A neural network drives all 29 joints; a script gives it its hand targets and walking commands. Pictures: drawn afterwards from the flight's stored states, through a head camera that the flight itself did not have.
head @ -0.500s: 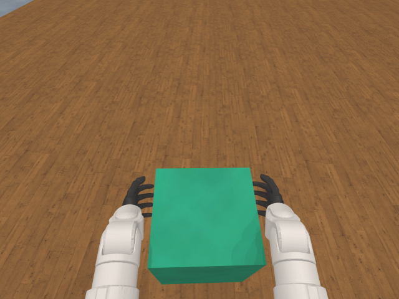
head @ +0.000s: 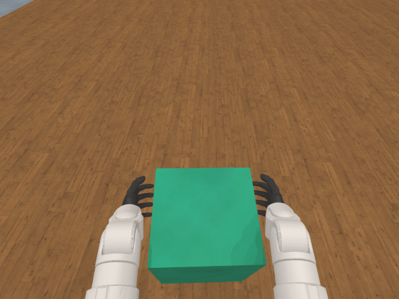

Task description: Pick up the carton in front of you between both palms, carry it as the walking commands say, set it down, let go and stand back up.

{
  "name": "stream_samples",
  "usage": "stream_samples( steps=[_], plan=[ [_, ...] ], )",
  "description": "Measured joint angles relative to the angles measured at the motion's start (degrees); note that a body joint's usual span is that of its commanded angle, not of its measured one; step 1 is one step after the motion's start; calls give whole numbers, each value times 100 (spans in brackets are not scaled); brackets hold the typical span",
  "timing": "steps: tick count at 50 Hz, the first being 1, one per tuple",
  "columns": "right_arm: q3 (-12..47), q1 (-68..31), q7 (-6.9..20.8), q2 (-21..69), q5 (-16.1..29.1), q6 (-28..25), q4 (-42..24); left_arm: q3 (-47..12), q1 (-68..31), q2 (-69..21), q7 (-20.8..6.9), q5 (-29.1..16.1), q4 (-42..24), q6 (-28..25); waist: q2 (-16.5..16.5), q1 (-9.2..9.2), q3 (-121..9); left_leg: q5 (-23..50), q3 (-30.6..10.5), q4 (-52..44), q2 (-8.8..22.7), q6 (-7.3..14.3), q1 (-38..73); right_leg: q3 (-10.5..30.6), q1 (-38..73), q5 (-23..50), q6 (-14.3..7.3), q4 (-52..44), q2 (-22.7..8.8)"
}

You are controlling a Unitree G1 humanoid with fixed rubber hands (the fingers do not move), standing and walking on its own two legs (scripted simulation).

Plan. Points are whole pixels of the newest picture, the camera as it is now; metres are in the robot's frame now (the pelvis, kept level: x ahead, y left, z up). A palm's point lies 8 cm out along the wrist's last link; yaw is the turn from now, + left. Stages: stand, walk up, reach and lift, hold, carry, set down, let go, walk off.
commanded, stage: carry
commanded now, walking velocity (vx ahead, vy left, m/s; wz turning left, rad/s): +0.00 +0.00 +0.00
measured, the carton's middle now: (202, 229) +0.30 +0.00 -0.07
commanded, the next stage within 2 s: hold in 0.14 s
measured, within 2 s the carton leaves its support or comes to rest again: neither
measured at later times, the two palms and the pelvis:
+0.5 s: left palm (138, 211) +0.28 +0.13 +0.05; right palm (289, 225) +0.25 -0.17 +0.05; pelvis -0.02 +0.02 +0.01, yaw -7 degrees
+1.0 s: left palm (152, 222) +0.33 +0.13 -0.09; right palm (267, 236) +0.29 -0.16 -0.09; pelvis -0.04 +0.04 -0.04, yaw -8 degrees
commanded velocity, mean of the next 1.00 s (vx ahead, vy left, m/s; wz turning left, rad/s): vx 0.00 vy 0.00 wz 0.00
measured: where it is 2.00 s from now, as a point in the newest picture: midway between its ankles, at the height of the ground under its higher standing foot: outside the picture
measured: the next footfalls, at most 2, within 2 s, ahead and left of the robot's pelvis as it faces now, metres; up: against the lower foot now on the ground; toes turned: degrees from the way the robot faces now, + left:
none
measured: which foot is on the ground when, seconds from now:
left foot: down 0.00-1.00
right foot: down 0.00-1.00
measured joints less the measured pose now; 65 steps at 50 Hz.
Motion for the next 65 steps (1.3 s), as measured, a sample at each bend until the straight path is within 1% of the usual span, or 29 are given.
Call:
stream_samples(
  steps=[7,8,9,10,11,12,13,15,16,21,26,30,35,38,41,43,45,49,52,54,57,59,62,65],
  plan=[
    [-3,-3,1,1,-3,1,5,4,0,0,-2,1,4,-2,1,0,-3,21,-6,-2,15,-13,-17,-5,-23,10,-16,9,11],
    [-14,-12,14,4,-9,-29,12,9,4,-2,-18,14,-22,-15,-7,15,122,147,-109,-92,-44,1,120,43,93,67,-55,-39,33],
    [-5,-9,40,6,-24,-70,20,6,41,5,-43,20,-87,-20,-24,46,270,139,-373,-230,-163,25,322,237,261,132,-108,-149,101],
    [16,11,71,1,-42,-109,23,-2,87,14,-73,23,-145,-27,-42,59,392,142,-507,-356,-226,11,498,359,427,168,-79,-279,135],
    [25,19,90,-1,-49,-126,33,-12,131,22,-93,18,-185,-30,-34,90,486,318,-728,-487,-293,-14,661,447,564,227,-38,-397,173],
    [29,13,95,0,-60,-143,70,-10,166,29,-113,9,-204,-33,-15,111,555,294,-914,-583,-334,-33,808,533,682,295,-13,-508,220],
    [23,4,97,1,-82,-158,113,-6,183,31,-132,0,-201,-33,4,107,605,224,-1028,-654,-350,-62,923,603,781,359,0,-605,260],
    [-38,-19,88,4,-105,-167,178,-12,150,25,-152,7,-127,-37,17,53,680,263,-1120,-729,-374,-155,1067,693,925,447,14,-725,296],
    [-74,-31,85,6,-110,-162,200,-14,120,20,-161,28,-70,-44,26,37,701,246,-1168,-748,-387,-146,1125,741,970,475,21,-752,314],
    [-234,-115,151,24,-122,-131,343,109,-109,-23,-175,187,283,-83,-35,-34,707,240,-1146,-710,-434,-80,1255,929,1055,521,69,-732,331],
    [-413,-320,268,72,-216,-155,623,352,-324,-72,-199,338,536,-88,-96,-19,682,208,-1152,-616,-515,-37,1290,1071,1055,527,123,-641,318],
    [-847,-752,369,196,-506,-301,1123,779,-707,-178,-210,530,944,-181,-94,-13,717,114,-1217,-389,-619,17,1201,1190,954,456,143,-438,319],
    [-1610,-1477,457,235,-1030,-702,1945,1480,-1408,-368,-167,909,1741,-568,-55,-78,795,-65,-1304,50,-767,100,872,1370,626,272,149,-8,355],
    [-1997,-1879,478,194,-1320,-960,2309,1813,-1801,-438,-147,1121,2152,-865,-27,-117,867,-162,-1298,352,-826,135,508,1446,250,162,178,313,364],
    [-2252,-2126,473,188,-1527,-1246,2476,2060,-2057,-500,-138,1317,2385,-1199,-22,-121,926,-237,-1254,642,-851,160,-19,1512,-299,91,238,627,377],
    [-2319,-2187,460,206,-1579,-1493,2498,2135,-2128,-511,-131,1389,2454,-1473,-31,-111,933,-270,-1226,838,-852,165,-496,1546,-785,72,291,828,398],
    [-2308,-2188,427,235,-1538,-1802,2471,2112,-2131,-484,-102,1374,2460,-1796,-48,-104,948,-281,-1216,1026,-848,158,-1037,1563,-1333,65,322,1022,423],
    [-2117,-2129,287,271,-1176,-2525,2349,1889,-2067,-352,24,1107,2367,-2528,-60,-110,988,-289,-1255,1450,-854,122,-2261,1531,-2546,46,334,1448,467],
    [-1865,-2097,103,268,-773,-2962,2221,1654,-2054,-201,165,737,2273,-2970,-40,-132,896,-340,-1315,1887,-872,84,-3291,1473,-3558,-26,333,1882,499],
    [-1663,-2053,-37,255,-487,-3138,2077,1468,-2048,-102,258,454,2173,-3143,-24,-138,720,-412,-1360,2223,-889,53,-3987,1439,-4242,-106,336,2214,525],
    [-1428,-1992,-223,250,-115,-3244,1828,1236,-2060,23,354,85,2016,-3250,-9,-136,323,-555,-1421,2743,-917,5,-4940,1401,-5183,-263,331,2733,571],
    [-1367,-1996,-307,258,45,-3246,1710,1163,-2115,83,372,-61,1968,-3255,-8,-125,39,-665,-1447,3079,-927,-27,-5467,1381,-5705,-371,324,3065,606],
    [-1422,-2091,-362,281,141,-3174,1656,1179,-2282,151,328,-118,2025,-3189,-18,-102,-315,-828,-1464,3538,-931,-58,-6073,1360,-6308,-526,315,3515,659],
    [-1547,-2248,-379,292,119,-3048,1732,1268,-2496,219,250,-52,2194,-3065,-29,-80,-570,-972,-1469,3930,-933,-79,-6530,1350,-6766,-660,313,3899,707]
  ],
)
